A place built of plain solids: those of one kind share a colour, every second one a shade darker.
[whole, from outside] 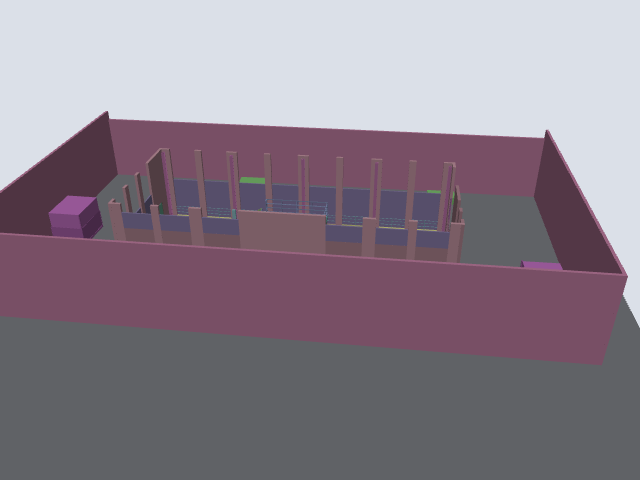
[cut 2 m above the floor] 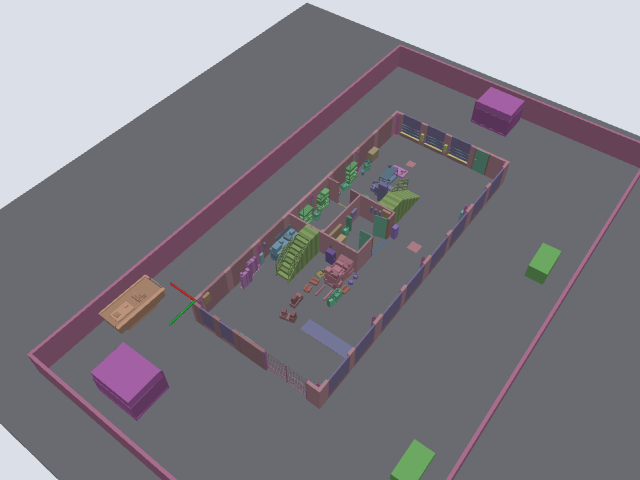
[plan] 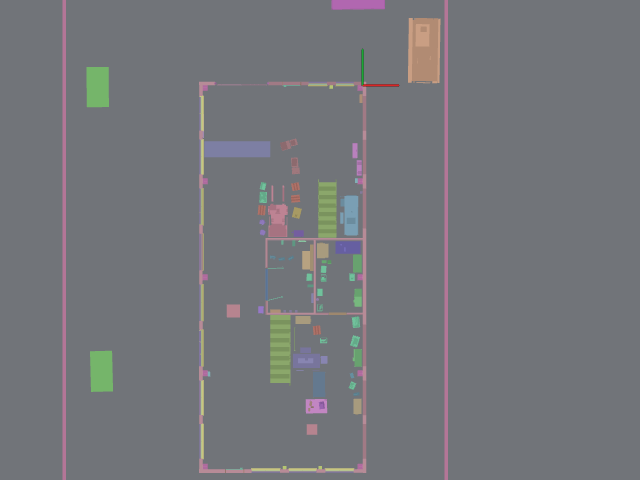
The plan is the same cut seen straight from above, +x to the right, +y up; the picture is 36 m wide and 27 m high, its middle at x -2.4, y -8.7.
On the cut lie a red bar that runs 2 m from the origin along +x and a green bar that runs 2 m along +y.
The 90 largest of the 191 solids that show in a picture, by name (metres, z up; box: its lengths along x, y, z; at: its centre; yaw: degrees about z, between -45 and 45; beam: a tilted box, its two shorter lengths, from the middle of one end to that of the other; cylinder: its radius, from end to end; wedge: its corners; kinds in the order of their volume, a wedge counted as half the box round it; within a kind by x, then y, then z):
{
 "yard_bound_1": {"box": [0.2, 37.5, 5.29], "at": [-16.78, -10.69, 2.6]},
 "yard_bound_2": {"box": [21.69, 0.2, 5.99], "at": [-6.04, -29.34, 2.94]},
 "yard_bound_3": {"box": [21.69, 0.2, 5.99], "at": [-6.04, 7.96, 2.94]},
 "yard_bound_4": {"box": [0.2, 37.5, 5.99], "at": [4.71, -10.69, 2.94]},
 "wall_1": {"box": [0.2, 0.81, 5.95], "at": [-9.1, -21.4, 2.92]},
 "wall_2": {"box": [0.2, 0.51, 5.95], "at": [-9.1, -18.8, 2.92]},
 "wall_3": {"box": [0.2, 0.81, 5.95], "at": [-9.1, -16.2, 2.92]},
 "wall_4": {"box": [0.2, 0.51, 5.95], "at": [-9.1, -13.5, 2.92]},
 "wall_5": {"box": [0.2, 0.81, 5.95], "at": [-9.1, -10.8, 2.92]},
 "wall_6": {"box": [0.2, 0.51, 5.95], "at": [-9.1, -8.1, 2.92]},
 "wall_7": {"box": [0.2, 0.81, 5.95], "at": [-9.1, -5.4, 2.92]},
 "wall_8": {"box": [0.2, 0.51, 5.95], "at": [-9.1, -2.8, 2.92]},
 "wall_9": {"box": [0.2, 0.81, 5.95], "at": [-9.1, -0.2, 2.92]},
 "wall_10": {"box": [0.91, 0.2, 5.95], "at": [-8.75, 0.1, 2.92]},
 "wall_11": {"box": [2.96, 0.2, 5.95], "at": [-7.72, -21.7, 2.92]},
 "wall_12": {"box": [0.51, 0.2, 5.95], "at": [-4.4, -21.7, 2.92]},
 "wall_13": {"box": [2.26, 0.2, 5.95], "at": [-4.17, 0.1, 2.92]},
 "wall_14": {"box": [2.7, 0.06, 2.87], "at": [-4.05, -12.88, 1.39]},
 "wall_15": {"box": [2.7, 0.06, 2.75], "at": [-4.05, -12.82, 1.32]},
 "wall_16": {"box": [2.7, 0.06, 2.75], "at": [-4.05, -8.68, 1.32]},
 "wall_17": {"box": [2.7, 0.06, 2.87], "at": [-4.05, -8.62, 1.39]},
 "wall_18": {"box": [0.06, 4.2, 2.75], "at": [-2.73, -10.75, 1.32]},
 "wall_19": {"box": [0.06, 4.2, 2.75], "at": [-2.67, -10.75, 1.32]},
 "wall_20": {"box": [0.51, 0.2, 5.95], "at": [-2.35, -21.7, 2.92]},
 "wall_21": {"box": [0.51, 0.2, 5.95], "at": [-1.75, 0.1, 2.92]},
 "wall_22": {"box": [2.7, 0.06, 2.75], "at": [-1.35, -8.68, 1.32]},
 "wall_23": {"box": [2.7, 0.06, 2.87], "at": [-1.35, -8.62, 1.39]},
 "wall_24": {"box": [0.71, 0.2, 5.95], "at": [-0.15, -21.7, 2.92]},
 "wall_25": {"box": [0.71, 0.2, 5.95], "at": [-0.15, 0.1, 2.92]},
 "wall_26": {"box": [0.2, 0.81, 5.95], "at": [0.1, -21.4, 2.92]},
 "wall_27": {"box": [0.2, 1.96, 4.25], "at": [0.1, -20.02, 2.08]},
 "wall_28": {"box": [0.2, 0.51, 5.95], "at": [0.1, -18.8, 2.92]},
 "wall_29": {"box": [0.2, 1.96, 4.25], "at": [0.1, -17.57, 2.08]},
 "wall_30": {"box": [0.2, 0.81, 5.95], "at": [0.1, -16.2, 2.92]},
 "wall_31": {"box": [0.2, 2.36, 4.25], "at": [0.1, -14.62, 2.08]},
 "wall_32": {"box": [0.2, 0.61, 5.95], "at": [0.1, -13.15, 2.92]},
 "wall_33": {"box": [0.2, 4.2, 5.95], "at": [0.1, -10.75, 2.92]},
 "wall_34": {"box": [0.2, 0.61, 5.95], "at": [0.1, -8.35, 2.92]},
 "wall_35": {"box": [0.2, 2.26, 4.25], "at": [0.1, -6.92, 2.08]},
 "wall_36": {"box": [0.2, 0.81, 5.95], "at": [0.1, -5.4, 2.92]},
 "wall_37": {"box": [0.2, 1.96, 4.25], "at": [0.1, -4.03, 2.08]},
 "wall_38": {"box": [0.2, 0.51, 5.95], "at": [0.1, -2.8, 2.92]},
 "wall_39": {"box": [0.2, 1.96, 4.25], "at": [0.1, -1.57, 2.08]},
 "wall_40": {"box": [0.2, 0.81, 5.95], "at": [0.1, -0.2, 2.92]},
 "beyond_container_1": {"box": [2.93, 2.32, 2.59], "at": [-5.56, -27.61, 1.24], "yaw": -0.6},
 "beyond_container_2": {"box": [2.93, 2.32, 2.59], "at": [-0.24, 5.49, 1.24], "yaw": 0.7},
 "stair_1": {"box": [1.14, 0.28, 0.97], "at": [-4.63, -15.6, 0.43]},
 "stair_2": {"box": [1.14, 0.28, 1.15], "at": [-4.63, -15.34, 0.53]},
 "stair_3": {"box": [1.14, 0.28, 1.34], "at": [-4.63, -15.09, 0.62]},
 "stair_4": {"box": [1.14, 0.28, 1.52], "at": [-4.63, -14.84, 0.71]},
 "stair_5": {"box": [1.14, 0.28, 1.7], "at": [-4.63, -14.58, 0.8]},
 "stair_6": {"box": [1.14, 0.28, 1.89], "at": [-4.63, -14.33, 0.89]},
 "stair_7": {"box": [1.14, 0.28, 2.07], "at": [-4.63, -14.07, 0.99]},
 "stair_8": {"box": [1.14, 0.28, 2.25], "at": [-4.63, -13.82, 1.08]},
 "stair_9": {"box": [1.14, 0.28, 2.44], "at": [-4.63, -13.57, 1.17]},
 "stair_10": {"box": [1.14, 0.28, 2.62], "at": [-4.63, -13.31, 1.26]},
 "stair_11": {"box": [1.14, 0.28, 2.81], "at": [-4.63, -13.06, 1.35]},
 "stair_12": {"box": [1.03, 0.26, 2.78], "at": [-1.98, -8.45, 1.34]},
 "stair_13": {"box": [1.03, 0.26, 2.57], "at": [-1.98, -8.21, 1.24]},
 "stair_14": {"box": [1.03, 0.26, 2.36], "at": [-1.98, -7.97, 1.13]},
 "stair_15": {"box": [1.03, 0.26, 2.15], "at": [-1.98, -7.73, 1.02]},
 "stair_16": {"box": [1.03, 0.26, 1.94], "at": [-1.98, -7.49, 0.92]},
 "stair_17": {"box": [1.03, 0.26, 1.73], "at": [-1.98, -7.25, 0.81]},
 "stair_18": {"box": [1.03, 0.26, 1.52], "at": [-1.98, -7.02, 0.71]},
 "stair_19": {"box": [1.03, 0.26, 1.31], "at": [-1.98, -6.78, 0.6]},
 "window_pane_1": {"box": [0.1, 1.95, 3.06], "at": [-9.15, -20.02, 1.87]},
 "window_pane_2": {"box": [0.1, 1.95, 3.06], "at": [-9.15, -17.57, 1.87]},
 "window_pane_3": {"box": [0.1, 2.05, 3.06], "at": [-9.15, -14.78, 1.87]},
 "window_pane_4": {"box": [0.1, 2.05, 3.06], "at": [-9.15, -12.22, 1.87]},
 "window_pane_5": {"box": [0.1, 2.05, 3.06], "at": [-9.15, -9.38, 1.87]},
 "window_pane_6": {"box": [0.1, 2.05, 3.06], "at": [-9.15, -6.83, 1.87]},
 "window_pane_7": {"box": [0.1, 1.95, 3.06], "at": [-9.15, -4.03, 1.87]},
 "window_pane_8": {"box": [0.1, 1.95, 3.06], "at": [-9.15, -1.57, 1.87]},
 "window_pane_9": {"box": [1.6, 0.1, 3.06], "at": [-5.45, -21.75, 1.87]},
 "window_pane_10": {"box": [1.55, 0.1, 3.06], "at": [-3.38, -21.75, 1.87]},
 "window_pane_11": {"box": [1.05, 0.1, 3.06], "at": [-2.52, 0.15, 1.87]},
 "window_pane_12": {"box": [1.6, 0.1, 3.06], "at": [-1.3, -21.75, 1.87]},
 "window_pane_13": {"box": [1.0, 0.1, 3.06], "at": [-1.0, 0.15, 1.87]},
 "beyond_skip_1": {"box": [1.69, 3.44, 0.61], "at": [3.46, 1.95, 0.86], "yaw": -0.9},
 "beyond_skip_2": {"box": [1.3, 2.25, 1.13], "at": [3.46, 1.97, 0.51], "yaw": -0.9},
 "beyond_pallets_1": {"box": [1.25, 2.26, 0.67], "at": [-14.9, -0.1, 0.33], "yaw": 0.4},
 "beyond_pallets_2": {"box": [1.25, 2.29, 1.07], "at": [-14.69, -16.09, 0.53], "yaw": 1.4},
 "surface_grinder_1": {"box": [0.61, 0.31, 1.67], "at": [-3.21, -14.9, 0.79]},
 "surface_grinder_2": {"box": [1.5, 0.78, 0.61], "at": [-3.16, -15.5, 0.45]},
 "forklift_1": {"box": [0.91, 0.63, 0.93], "at": [-4.77, -8.19, 0.56]},
 "forklift_2": {"box": [0.91, 0.51, 0.68], "at": [-4.76, -6.96, 0.77]},
 "roll_cab_1": {"box": [0.46, 0.85, 0.76], "at": [-2.35, -9.31, 0.49]},
 "roll_cab_2": {"box": [0.46, 0.85, 0.76], "at": [-0.29, -18.06, 0.49]},
 "centre_lathe_1": {"box": [0.78, 2.18, 0.28], "at": [-0.64, -7.32, 0.76]},
 "plant_pumps_1": {"box": [0.2, 1.5, 1.35], "at": [-2.86, -9.7, 0.62]}
}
